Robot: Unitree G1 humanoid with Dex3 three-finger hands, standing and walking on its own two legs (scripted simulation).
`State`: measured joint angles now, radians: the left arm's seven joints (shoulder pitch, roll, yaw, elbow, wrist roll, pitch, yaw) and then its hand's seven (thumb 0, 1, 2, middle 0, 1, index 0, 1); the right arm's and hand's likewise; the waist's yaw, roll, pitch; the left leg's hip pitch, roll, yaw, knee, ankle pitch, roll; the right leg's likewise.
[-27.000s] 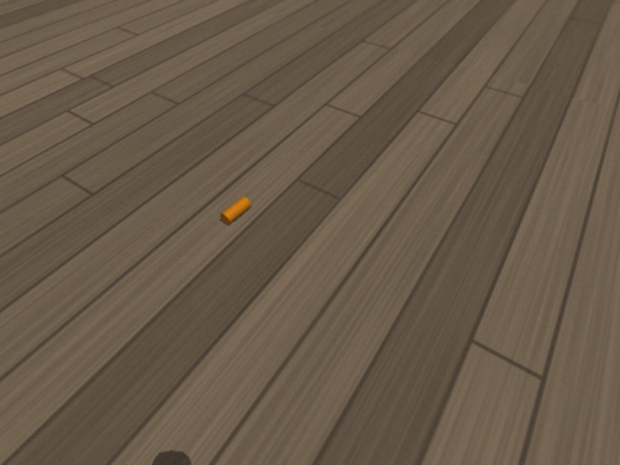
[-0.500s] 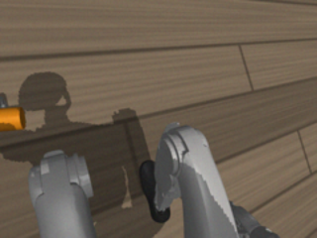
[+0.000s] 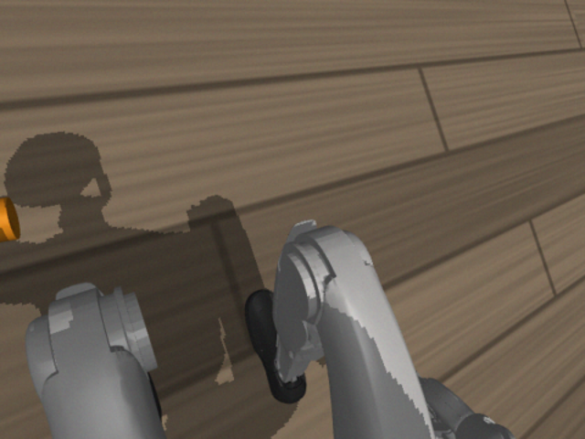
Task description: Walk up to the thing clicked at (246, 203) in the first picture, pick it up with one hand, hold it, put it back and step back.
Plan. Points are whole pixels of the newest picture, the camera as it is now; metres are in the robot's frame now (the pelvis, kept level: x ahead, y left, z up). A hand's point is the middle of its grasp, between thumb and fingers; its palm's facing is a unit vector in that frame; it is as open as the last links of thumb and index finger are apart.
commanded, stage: rest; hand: left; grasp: from above
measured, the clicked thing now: out of the picture +0.42 +0.32 -0.26
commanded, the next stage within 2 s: open in 0.04 s
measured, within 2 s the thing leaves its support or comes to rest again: rests again in 0.60 s
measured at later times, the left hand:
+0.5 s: hand out of the picture +0.41 +0.32 -0.24, palm faces -0.47 -0.07 -0.88, open 9.5 cm
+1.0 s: hand out of the picture +0.41 +0.32 -0.24, palm faces -0.49 -0.10 -0.87, open 12.5 cm
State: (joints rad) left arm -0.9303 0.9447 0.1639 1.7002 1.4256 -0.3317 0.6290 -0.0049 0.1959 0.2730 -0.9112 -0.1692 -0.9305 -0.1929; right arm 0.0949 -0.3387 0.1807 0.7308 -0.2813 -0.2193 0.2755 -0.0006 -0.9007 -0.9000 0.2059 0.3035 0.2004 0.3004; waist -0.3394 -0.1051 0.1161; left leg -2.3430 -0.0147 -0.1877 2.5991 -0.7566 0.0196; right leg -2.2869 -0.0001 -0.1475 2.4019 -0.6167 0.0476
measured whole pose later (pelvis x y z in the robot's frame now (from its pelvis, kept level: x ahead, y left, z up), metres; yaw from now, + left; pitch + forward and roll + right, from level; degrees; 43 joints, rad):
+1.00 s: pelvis -0.01 +0.00 +0.00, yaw -1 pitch +26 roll -14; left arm -0.93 1.00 0.13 1.68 1.40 -0.38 0.62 0.00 -0.22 0.79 -0.31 -0.77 -0.31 -0.76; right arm 0.09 -0.35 0.23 0.71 -0.29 -0.22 0.27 0.00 -0.89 -0.90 0.21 0.30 0.20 0.30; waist -0.34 -0.13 0.15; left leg -2.32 -0.01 -0.21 2.59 -0.75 0.02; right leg -2.26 0.01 -0.17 2.38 -0.60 0.05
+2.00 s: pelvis -0.02 -0.01 +0.05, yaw +6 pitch +31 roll -7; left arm -0.91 0.80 0.08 1.43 1.32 -0.39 0.36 0.00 -0.35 0.90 -0.23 -0.89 -0.22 -0.89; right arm 0.12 -0.35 0.06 0.72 -0.14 -0.04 0.15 0.00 -0.91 -0.90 0.20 0.30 0.20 0.30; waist -0.22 -0.04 -0.04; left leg -2.26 -0.03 -0.11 2.37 -0.66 0.00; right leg -2.23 -0.03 -0.08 2.26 -0.58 0.01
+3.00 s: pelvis +0.01 -0.01 +0.30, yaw +10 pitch +23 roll -4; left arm 0.08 0.34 -0.01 0.23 0.21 0.24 0.07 0.01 0.88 0.90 -0.21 -0.30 -0.21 -0.30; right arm 0.09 -0.22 0.03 0.55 0.04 -0.11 -0.04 0.01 -0.90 -0.90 0.21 0.30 0.20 0.30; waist -0.05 0.02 -0.20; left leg -1.37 -0.01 -0.07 1.56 -0.60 0.00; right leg -1.35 -0.02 -0.06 1.49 -0.54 0.01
